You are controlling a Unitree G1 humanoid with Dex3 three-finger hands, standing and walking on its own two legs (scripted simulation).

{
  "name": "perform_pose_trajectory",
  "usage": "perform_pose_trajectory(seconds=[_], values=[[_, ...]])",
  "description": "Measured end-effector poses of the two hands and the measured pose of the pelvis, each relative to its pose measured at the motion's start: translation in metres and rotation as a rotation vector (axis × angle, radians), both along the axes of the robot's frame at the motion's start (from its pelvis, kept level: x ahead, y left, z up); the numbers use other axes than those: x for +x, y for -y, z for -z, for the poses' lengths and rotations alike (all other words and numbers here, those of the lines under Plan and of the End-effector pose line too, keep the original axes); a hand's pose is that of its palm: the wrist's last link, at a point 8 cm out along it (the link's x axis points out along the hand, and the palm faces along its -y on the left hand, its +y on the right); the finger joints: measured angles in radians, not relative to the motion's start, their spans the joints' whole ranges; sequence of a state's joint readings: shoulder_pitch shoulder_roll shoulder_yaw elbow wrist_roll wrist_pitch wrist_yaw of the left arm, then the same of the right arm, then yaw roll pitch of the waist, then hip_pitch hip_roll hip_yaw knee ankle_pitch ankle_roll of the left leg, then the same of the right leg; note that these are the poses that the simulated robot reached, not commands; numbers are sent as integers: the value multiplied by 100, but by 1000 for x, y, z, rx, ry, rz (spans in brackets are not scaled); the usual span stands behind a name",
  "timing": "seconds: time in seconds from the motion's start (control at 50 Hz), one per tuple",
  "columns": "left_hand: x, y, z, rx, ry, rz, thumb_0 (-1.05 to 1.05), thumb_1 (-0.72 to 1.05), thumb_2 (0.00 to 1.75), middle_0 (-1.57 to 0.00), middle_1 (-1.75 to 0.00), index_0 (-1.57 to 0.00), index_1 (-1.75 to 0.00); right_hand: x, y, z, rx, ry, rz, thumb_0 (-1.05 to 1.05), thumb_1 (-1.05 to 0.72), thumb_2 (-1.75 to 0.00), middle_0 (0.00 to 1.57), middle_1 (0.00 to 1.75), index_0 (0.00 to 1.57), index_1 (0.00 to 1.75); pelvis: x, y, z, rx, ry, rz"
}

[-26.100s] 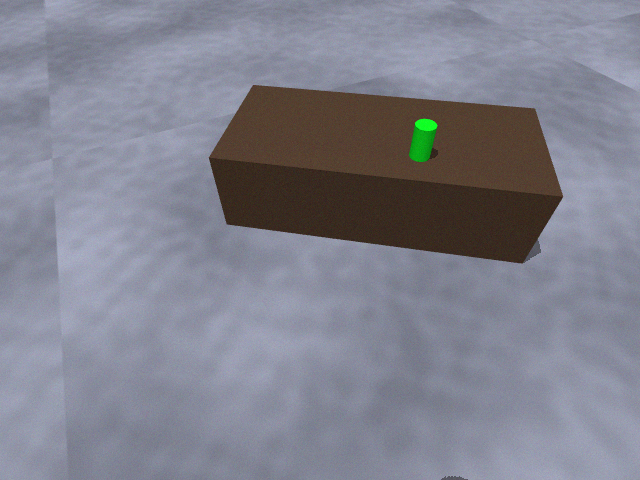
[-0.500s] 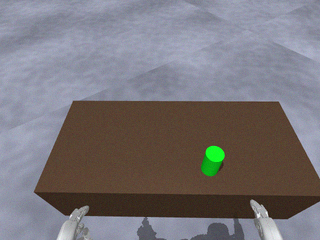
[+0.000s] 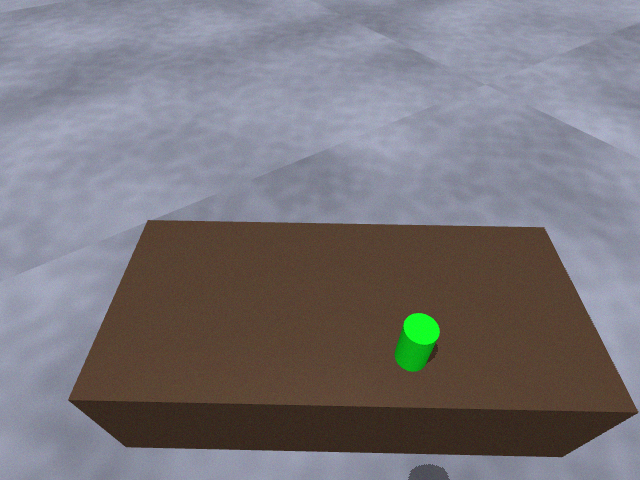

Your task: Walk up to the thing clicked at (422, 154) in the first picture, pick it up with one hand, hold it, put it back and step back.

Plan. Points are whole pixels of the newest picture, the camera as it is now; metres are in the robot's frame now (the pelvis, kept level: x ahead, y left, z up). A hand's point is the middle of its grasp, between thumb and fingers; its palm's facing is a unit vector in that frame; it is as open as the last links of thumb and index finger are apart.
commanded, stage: stand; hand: right
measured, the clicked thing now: (415, 343) +0.49 -0.20 -0.34
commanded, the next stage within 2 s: step back in 1.88 s
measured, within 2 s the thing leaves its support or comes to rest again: neither
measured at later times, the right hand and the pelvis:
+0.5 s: hand out of the picture +0.05 -0.23 -0.15, palm faces -0.03 +0.94 -0.34, open 7.3 cm; pelvis -0.01 +0.01 +0.02, yaw +0 degrees
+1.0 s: hand out of the picture +0.07 -0.23 -0.14, palm faces -0.02 +0.94 -0.34, open 7.3 cm; pelvis +0.00 +0.02 +0.02, yaw +0 degrees
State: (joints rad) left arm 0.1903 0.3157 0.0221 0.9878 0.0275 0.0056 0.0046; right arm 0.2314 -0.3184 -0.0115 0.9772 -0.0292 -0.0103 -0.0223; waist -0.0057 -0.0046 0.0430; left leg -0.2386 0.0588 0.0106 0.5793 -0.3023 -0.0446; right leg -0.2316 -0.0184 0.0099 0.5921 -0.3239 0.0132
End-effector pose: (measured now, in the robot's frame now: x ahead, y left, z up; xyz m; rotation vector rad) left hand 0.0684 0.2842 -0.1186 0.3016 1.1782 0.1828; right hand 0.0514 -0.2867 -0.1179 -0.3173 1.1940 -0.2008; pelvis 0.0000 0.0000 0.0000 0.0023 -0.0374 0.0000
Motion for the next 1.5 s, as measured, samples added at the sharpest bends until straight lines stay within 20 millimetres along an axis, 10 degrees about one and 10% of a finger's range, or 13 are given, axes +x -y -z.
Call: perform_pose_trajectory(seconds=[0.52, 1.5], values=[[-28, -22, -8, 9, -108, -35, 1, 90, 90, -21, -30, -20, -30, -5, -9, -9, 6, -75, 10, 0, -91, -90, 20, 30, 21, 30, -6, -12, -15, -5, 17, -4], [-16, -27, -12, 11, -99, -24, 1, 90, 90, -21, -30, -20, -30, 3, -8, -12, 10, -81, 17, 0, -91, -90, 20, 30, 21, 30, 0, -16, -18, -1, 6, -7]])
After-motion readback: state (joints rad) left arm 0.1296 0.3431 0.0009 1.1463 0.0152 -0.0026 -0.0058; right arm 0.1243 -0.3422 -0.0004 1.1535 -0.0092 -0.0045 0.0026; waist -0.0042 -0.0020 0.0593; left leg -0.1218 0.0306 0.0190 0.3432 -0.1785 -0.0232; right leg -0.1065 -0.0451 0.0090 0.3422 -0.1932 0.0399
